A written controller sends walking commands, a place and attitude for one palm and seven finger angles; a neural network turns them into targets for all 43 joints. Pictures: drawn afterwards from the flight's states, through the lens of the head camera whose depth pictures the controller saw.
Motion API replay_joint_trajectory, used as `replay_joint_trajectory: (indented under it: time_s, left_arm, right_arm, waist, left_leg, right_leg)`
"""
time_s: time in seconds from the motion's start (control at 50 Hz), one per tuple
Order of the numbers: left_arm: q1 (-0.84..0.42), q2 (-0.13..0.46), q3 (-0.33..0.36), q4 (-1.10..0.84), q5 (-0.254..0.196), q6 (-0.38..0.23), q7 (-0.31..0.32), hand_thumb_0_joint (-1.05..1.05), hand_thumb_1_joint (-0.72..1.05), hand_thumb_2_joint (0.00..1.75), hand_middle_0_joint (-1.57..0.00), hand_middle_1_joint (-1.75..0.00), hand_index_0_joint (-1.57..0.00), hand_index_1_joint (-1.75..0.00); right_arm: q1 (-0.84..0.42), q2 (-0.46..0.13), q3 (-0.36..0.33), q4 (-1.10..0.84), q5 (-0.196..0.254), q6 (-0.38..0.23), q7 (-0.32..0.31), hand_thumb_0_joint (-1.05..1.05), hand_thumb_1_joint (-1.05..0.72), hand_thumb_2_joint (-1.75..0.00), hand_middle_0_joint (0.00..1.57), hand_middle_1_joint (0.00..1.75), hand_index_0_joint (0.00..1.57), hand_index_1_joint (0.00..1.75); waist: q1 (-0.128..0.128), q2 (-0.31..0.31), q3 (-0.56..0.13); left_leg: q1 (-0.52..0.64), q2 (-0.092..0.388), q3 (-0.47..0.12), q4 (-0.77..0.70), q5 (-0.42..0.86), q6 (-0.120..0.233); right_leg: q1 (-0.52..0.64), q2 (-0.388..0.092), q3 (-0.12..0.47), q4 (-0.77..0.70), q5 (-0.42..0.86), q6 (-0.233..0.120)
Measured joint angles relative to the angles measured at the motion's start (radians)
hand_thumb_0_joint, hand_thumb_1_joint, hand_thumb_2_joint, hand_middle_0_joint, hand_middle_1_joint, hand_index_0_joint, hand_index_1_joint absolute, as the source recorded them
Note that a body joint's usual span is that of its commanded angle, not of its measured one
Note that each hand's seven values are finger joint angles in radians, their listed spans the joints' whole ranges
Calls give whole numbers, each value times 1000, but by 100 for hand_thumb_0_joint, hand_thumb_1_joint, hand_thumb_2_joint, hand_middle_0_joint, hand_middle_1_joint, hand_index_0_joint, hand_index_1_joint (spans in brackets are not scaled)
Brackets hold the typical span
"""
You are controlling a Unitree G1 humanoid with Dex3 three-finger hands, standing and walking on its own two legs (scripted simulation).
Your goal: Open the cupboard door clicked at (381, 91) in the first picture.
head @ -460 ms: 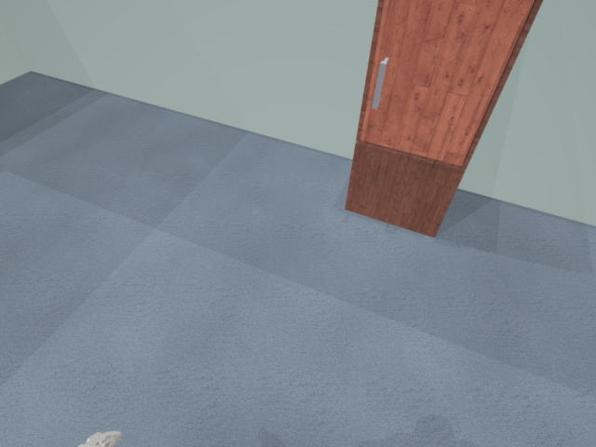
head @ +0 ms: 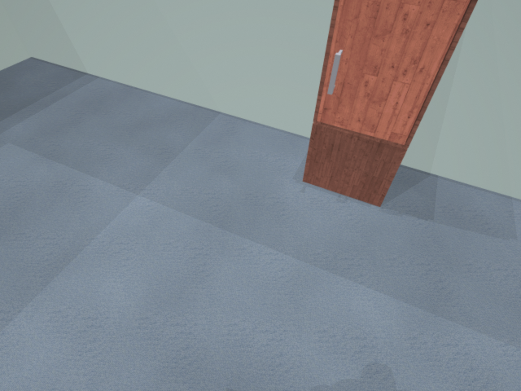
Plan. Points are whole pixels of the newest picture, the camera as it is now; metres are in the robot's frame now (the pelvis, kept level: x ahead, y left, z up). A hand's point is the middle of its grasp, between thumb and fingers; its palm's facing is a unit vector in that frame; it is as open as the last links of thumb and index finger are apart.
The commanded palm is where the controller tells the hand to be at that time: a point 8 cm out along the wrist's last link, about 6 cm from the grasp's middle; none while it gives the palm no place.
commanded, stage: stand and wait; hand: left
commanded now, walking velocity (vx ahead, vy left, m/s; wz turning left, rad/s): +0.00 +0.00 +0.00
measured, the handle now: (335, 72) +1.26 -0.23 -0.10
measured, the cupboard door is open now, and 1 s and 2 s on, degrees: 0 0 0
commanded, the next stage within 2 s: look at it before walking up in 0.36 s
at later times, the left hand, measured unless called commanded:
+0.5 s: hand out of the picture +0.08 +0.24 -0.15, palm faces -0.03 -0.94 -0.33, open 7.4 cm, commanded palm none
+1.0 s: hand out of the picture +0.09 +0.24 -0.15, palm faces -0.03 -0.94 -0.33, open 7.4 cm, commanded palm none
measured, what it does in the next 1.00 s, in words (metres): stands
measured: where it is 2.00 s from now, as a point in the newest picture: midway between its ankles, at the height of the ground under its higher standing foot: (262, 388)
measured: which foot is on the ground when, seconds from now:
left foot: down 0.00-1.00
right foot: down 0.00-1.00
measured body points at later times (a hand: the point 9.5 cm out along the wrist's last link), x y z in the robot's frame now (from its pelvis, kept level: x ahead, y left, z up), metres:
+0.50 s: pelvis +0.00 -0.01 +0.00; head +0.00 +0.00 +0.45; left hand +0.08 +0.29 -0.13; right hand +0.08 -0.30 -0.13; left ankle +0.01 +0.11 -0.74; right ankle +0.01 -0.13 -0.74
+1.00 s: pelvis +0.01 -0.01 +0.00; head +0.02 -0.01 +0.45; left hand +0.09 +0.29 -0.13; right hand +0.10 -0.31 -0.13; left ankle +0.01 +0.11 -0.74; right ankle +0.01 -0.13 -0.74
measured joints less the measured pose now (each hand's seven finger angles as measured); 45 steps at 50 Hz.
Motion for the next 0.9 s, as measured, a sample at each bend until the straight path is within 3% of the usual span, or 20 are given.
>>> replay_joint_trajectory:
  time_s: [0.9]
  left_arm:
    - [-26, 4, 1, 33, -1, -11, 1, 1, 91, 90, -20, -30, -20, -30]
  right_arm:
    - [-21, -7, 4, 48, 5, -5, -1, 1, -91, -90, 21, 30, 20, 30]
  waist:
    - [-3, 6, 5]
  left_leg:
    - [35, 15, -1, -59, 14, -15]
  right_leg:
    - [29, 14, -1, -51, 12, -13]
